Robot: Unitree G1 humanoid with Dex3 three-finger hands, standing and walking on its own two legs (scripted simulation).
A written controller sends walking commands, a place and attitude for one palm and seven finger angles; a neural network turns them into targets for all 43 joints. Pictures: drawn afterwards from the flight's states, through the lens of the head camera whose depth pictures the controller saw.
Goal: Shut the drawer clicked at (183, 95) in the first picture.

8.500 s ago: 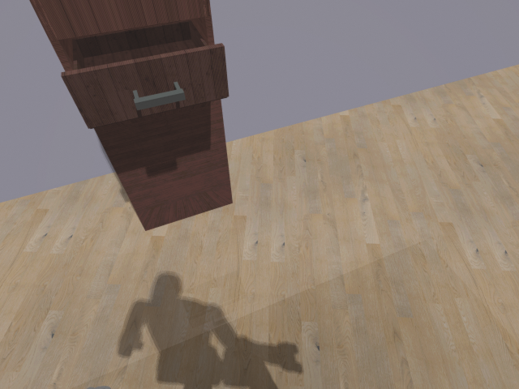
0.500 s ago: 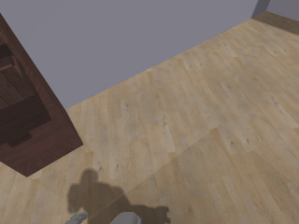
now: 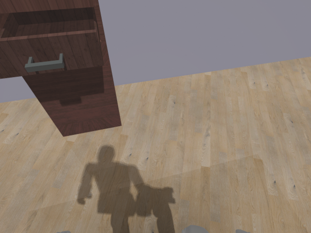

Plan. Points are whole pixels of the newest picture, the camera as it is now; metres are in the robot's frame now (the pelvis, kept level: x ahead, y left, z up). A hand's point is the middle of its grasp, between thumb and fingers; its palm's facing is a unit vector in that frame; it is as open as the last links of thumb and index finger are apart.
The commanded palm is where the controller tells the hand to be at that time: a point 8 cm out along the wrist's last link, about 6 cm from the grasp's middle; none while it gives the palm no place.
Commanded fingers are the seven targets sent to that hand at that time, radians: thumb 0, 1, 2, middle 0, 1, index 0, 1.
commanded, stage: turn to face it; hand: left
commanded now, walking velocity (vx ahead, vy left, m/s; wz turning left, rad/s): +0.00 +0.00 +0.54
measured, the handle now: (45, 61) +0.63 +0.45 +0.04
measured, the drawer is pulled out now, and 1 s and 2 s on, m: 0.20 0.20 0.20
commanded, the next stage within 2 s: take the last steps up to it in 0.42 s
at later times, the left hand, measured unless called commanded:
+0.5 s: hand out of the picture -0.01 +0.15 -0.15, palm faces +0.29 -0.92 -0.26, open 7.4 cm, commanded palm none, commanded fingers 0.00 0.90 0.90 -0.20 -0.30 -0.20 -0.30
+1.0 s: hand out of the picture +0.02 +0.21 -0.16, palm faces +0.35 -0.92 -0.18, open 7.4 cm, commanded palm none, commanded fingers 0.00 0.90 0.90 -0.20 -0.30 -0.20 -0.30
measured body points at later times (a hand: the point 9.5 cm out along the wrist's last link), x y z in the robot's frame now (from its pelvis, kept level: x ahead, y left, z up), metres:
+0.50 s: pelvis -0.01 -0.05 +0.01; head +0.02 -0.06 +0.46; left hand -0.03 +0.20 -0.13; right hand +0.13 -0.28 -0.15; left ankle -0.07 +0.10 -0.67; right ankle +0.02 -0.15 -0.73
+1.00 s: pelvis +0.04 +0.02 +0.01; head +0.04 +0.02 +0.46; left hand +0.01 +0.26 -0.15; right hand +0.07 -0.21 -0.15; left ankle -0.07 +0.07 -0.73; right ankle +0.15 -0.09 -0.69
